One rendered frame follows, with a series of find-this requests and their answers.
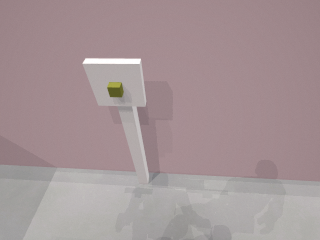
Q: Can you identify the button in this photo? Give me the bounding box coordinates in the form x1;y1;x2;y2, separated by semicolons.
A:
107;82;124;98

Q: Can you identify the panel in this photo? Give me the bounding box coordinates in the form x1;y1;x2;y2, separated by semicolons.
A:
82;58;149;185

